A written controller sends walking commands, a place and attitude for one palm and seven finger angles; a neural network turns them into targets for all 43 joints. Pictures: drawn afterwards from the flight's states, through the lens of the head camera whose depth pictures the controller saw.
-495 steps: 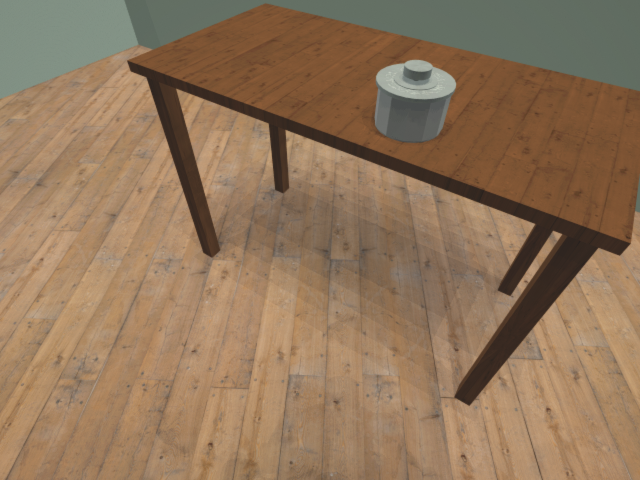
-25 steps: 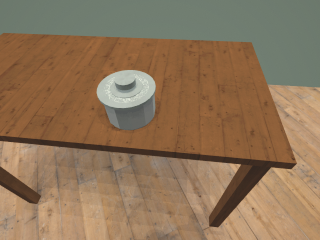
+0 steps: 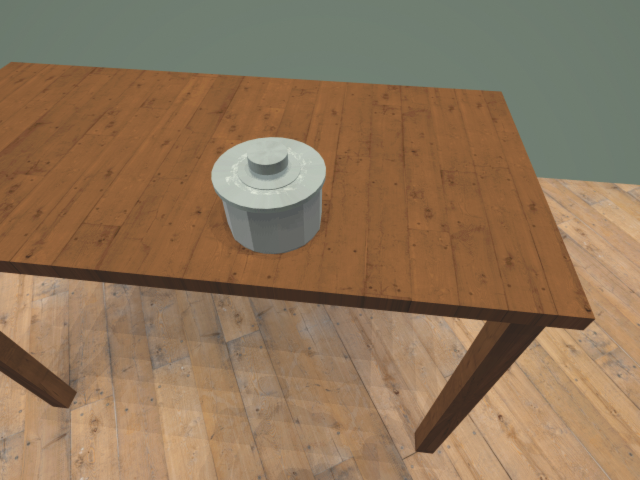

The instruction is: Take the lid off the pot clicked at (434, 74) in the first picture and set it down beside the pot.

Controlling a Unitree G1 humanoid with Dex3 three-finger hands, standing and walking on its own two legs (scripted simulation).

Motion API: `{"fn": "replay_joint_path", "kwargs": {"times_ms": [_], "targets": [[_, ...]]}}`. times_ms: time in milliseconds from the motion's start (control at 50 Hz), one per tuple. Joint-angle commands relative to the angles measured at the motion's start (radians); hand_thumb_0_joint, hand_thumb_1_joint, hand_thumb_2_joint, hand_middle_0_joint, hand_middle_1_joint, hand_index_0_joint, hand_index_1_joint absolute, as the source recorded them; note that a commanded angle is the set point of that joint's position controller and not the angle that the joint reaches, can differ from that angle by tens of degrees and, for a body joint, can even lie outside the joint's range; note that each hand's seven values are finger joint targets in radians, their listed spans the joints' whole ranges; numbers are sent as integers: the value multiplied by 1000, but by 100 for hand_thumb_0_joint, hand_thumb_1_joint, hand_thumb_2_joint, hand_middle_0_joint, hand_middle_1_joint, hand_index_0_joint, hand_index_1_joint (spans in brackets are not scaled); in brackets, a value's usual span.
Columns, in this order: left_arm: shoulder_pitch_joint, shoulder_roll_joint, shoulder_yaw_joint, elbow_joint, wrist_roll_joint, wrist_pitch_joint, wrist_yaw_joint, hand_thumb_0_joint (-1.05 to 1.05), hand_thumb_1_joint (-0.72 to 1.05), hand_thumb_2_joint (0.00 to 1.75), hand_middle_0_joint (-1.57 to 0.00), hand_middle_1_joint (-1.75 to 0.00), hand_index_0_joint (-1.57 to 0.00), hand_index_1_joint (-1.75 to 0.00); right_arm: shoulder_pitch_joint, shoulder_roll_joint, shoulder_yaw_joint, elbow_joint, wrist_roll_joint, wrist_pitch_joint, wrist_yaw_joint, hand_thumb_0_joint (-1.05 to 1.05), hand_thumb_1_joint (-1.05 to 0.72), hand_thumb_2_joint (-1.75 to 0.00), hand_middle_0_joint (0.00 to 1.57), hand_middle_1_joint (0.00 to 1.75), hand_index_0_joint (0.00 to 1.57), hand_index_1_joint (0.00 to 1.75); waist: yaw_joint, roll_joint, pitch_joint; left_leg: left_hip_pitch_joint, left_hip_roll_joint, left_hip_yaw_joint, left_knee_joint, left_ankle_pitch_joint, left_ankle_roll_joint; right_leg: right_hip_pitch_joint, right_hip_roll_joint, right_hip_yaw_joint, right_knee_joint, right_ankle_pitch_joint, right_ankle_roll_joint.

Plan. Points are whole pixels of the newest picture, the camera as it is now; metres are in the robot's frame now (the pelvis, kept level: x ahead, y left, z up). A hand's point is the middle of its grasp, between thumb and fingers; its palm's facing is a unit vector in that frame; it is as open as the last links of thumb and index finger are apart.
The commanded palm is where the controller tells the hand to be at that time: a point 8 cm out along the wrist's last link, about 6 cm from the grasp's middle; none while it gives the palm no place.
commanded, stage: come to a stop and stand still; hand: left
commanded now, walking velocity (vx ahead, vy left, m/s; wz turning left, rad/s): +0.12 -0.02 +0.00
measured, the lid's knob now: (267, 157) +0.48 +0.11 +0.16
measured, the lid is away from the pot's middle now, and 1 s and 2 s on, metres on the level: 0.00 0.00 0.00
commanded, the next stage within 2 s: look again from close up in 0.24 s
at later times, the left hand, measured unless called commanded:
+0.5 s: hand out of the picture +0.00 +0.19 -0.18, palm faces +0.01 -0.99 -0.17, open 7.4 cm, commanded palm none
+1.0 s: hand out of the picture +0.00 +0.22 -0.18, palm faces +0.03 -0.99 -0.17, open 7.4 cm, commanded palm none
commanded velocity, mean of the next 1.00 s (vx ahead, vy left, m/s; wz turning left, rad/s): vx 0.01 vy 0.00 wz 0.00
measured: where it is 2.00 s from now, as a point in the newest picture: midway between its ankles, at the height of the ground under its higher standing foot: outside the picture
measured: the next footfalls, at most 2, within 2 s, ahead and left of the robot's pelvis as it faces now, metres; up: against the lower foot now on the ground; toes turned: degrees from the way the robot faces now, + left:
none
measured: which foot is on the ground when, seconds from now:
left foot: down 0.00-1.00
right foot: down 0.00-1.00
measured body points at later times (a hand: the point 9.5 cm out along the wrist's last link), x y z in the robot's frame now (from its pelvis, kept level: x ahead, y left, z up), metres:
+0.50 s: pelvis +0.02 +0.02 +0.00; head +0.04 +0.04 +0.45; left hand +0.00 +0.24 -0.17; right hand +0.00 -0.19 -0.16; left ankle +0.08 +0.10 -0.73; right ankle -0.03 -0.12 -0.73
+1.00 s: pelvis +0.01 +0.05 +0.00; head +0.02 +0.07 +0.45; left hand +0.00 +0.27 -0.16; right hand +0.08 -0.18 -0.14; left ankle +0.08 +0.10 -0.73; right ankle -0.03 -0.12 -0.73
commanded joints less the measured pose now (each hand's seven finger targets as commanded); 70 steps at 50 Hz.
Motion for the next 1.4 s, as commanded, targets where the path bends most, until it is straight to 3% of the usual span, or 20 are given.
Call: {"fn": "replay_joint_path", "kwargs": {"times_ms": [0, 40, 140, 180, 240, 260, 280, 300, 340, 360, 460, 500, 560, 660, 680, 760, 880, 940, 1100, 1380], "targets": [[38, 92, 7, -27, -2, -26, -3, 0, 90, 90, -20, -30, -20, -30, 90, -101, -22, -3, -8, -5, 4, 0, -90, -90, 20, 30, 20, 30, -51, -163, 7, 172, 53, -82, -24, -112, -19, -216, -121, 147, -305, -141, -61], [35, 87, 8, -27, -1, -23, -3, 0, 90, 90, -20, -30, -20, -30, 121, -95, -23, 12, -13, -6, 6, 0, -90, -90, 20, 30, 20, 30, -56, -154, 64, 169, 53, -77, -12, -121, -22, -262, -119, 137, -320, -205, -66], [72, 95, 16, -13, 1, -17, -8, 0, 90, 90, -20, -30, -20, -30, 164, -89, -12, 36, -17, -11, 6, 0, -90, -90, 20, 30, 20, 30, -41, -17, 141, 85, 52, -95, -50, -217, -16, -270, -104, 127, -287, -268, -75], [89, 92, 17, -5, 0, -16, -9, 0, 90, 90, -20, -30, -20, -30, 183, -87, -7, 42, -16, -16, 4, 0, -90, -90, 20, 30, 20, 30, -31, 18, 152, 46, 63, -132, -106, -243, -5, -232, -82, 99, -250, -215, -66], [135, 63, 10, 22, -1, -21, -7, 0, 90, 90, -20, -30, -20, -30, 199, -97, -5, 52, -13, -26, -2, 0, -90, -90, 20, 30, 20, 30, -15, 81, 111, 27, 94, -192, -182, -257, 9, -149, -57, 54, -184, -76, -50], [211, 74, -15, 64, 21, -52, 38, 0, 90, 90, -20, -30, -20, -30, 69, -140, 10, -12, -10, -27, 5, 0, -90, -90, 20, 30, 20, 30, 38, 55, 206, -36, 64, -89, 69, -120, -25, -183, -88, 125, -267, 127, -51], [171, 120, -4, 48, 4, -46, 36, 0, 90, 90, -20, -30, -20, -30, 106, -79, 5, -36, -2, -22, 9, 0, -90, -90, 20, 30, 20, 30, -18, 71, 129, 30, 43, -85, 90, -56, -45, -175, -178, 202, -280, 222, -98], [122, 129, -7, 32, -5, -51, 30, 0, 90, 90, -20, -30, -20, -30, 165, -46, 7, -22, -9, -23, 6, 0, -90, -90, 20, 30, 20, 30, -50, 57, 73, 84, 59, -90, 46, -79, -33, -174, -180, 174, -260, 102, -111], [95, 101, -8, 23, -5, -55, 34, 0, 90, 90, -20, -30, -20, -30, 215, -87, 3, -3, -8, -28, 8, 0, -90, -90, 20, 30, 20, 30, -53, -42, 0, 86, 74, -105, 40, -71, -12, -112, -110, 113, -208, 60, -88], [95, 94, -7, 20, -3, -53, 35, 0, 90, 90, -20, -30, -20, -30, 225, -99, -2, 1, -6, -32, 8, 0, -90, -90, 20, 30, 20, 30, -50, -49, -24, 74, 78, -109, 28, -57, -5, -78, -97, 95, -180, 75, -83], [155, 48, -10, 31, -1, -39, 33, 0, 90, 90, -20, -30, -20, -30, 217, -124, -5, 4, -5, -45, -2, 0, -90, -90, 20, 30, 20, 30, -14, 73, -52, 59, 137, -198, -50, 93, 44, -16, -42, 28, -76, 83, -61], [155, 49, -7, 23, -2, -31, 33, 0, 90, 90, -20, -30, -20, -30, 204, -132, -7, -6, -4, -41, -4, 0, -90, -90, 20, 30, 20, 30, -10, 78, -37, 58, 145, -218, -67, 73, 50, -23, -35, 16, -76, 56, -55], [149, 46, -11, 23, 0, -31, 33, 0, 90, 90, -20, -30, -20, -30, 194, -118, -3, 5, -2, -38, -3, 0, -90, -90, 20, 30, 20, 30, -12, -5, 20, 39, 124, -191, -60, 65, 44, -40, -48, 35, -104, 87, -55], [129, 66, -7, 1, 1, -26, 33, 0, 90, 90, -20, -30, -20, -30, 179, -128, -4, 1, -3, -36, 1, 0, -90, -90, 20, 30, 20, 30, -17, -19, 30, 65, 117, -184, -91, 32, 38, -53, -57, 37, -112, 78, -45], [127, 77, -5, -7, 0, -23, 30, 0, 90, 90, -20, -30, -20, -30, 175, -137, -5, -4, -3, -38, 2, 0, -90, -90, 20, 30, 20, 30, -11, -5, 2, 90, 122, -188, -98, 34, 40, -47, -58, 28, -106, 86, -42], [136, 80, -8, -8, 2, -20, 28, 0, 90, 90, -20, -30, -20, -30, 142, -148, -6, -16, -1, -34, 5, 0, -90, -90, 20, 30, 20, 30, -10, 37, 15, 85, 126, -195, -145, -60, 38, -51, -59, 31, -123, 49, -35], [128, 98, -9, -15, 6, -19, 21, 0, 90, 90, -20, -30, -20, -30, 123, -158, -10, -37, 0, -35, 8, 0, -90, -90, 20, 30, 20, 30, -11, 6, 12, 106, 126, -190, -167, -107, 34, -61, -62, 33, -141, 60, -29], [143, 93, -11, -11, 7, -19, 20, 0, 90, 90, -20, -30, -20, -30, 107, -163, -12, -38, 1, -32, 10, 0, -90, -90, 20, 30, 20, 30, -10, 41, 22, 96, 127, -196, -196, -183, 30, -69, -64, 36, -150, 40, -26], [166, 94, -14, -3, 9, -21, 15, 0, 90, 90, -20, -30, -20, -30, 107, -161, -17, -41, 4, -32, 13, 0, -90, -90, 20, 30, 20, 30, -8, -5, 25, 87, 123, -192, -208, -233, 29, -80, -68, 43, -170, 32, -24], [210, 83, -17, 25, 10, -20, 11, 0, 90, 90, -20, -30, -20, -30, 135, -145, -19, -17, 4, -27, 14, 0, -90, -90, 20, 30, 20, 30, 3, 16, 38, 36, 128, -201, -251, -339, 26, -86, -58, 37, -174, -16, -24]]}}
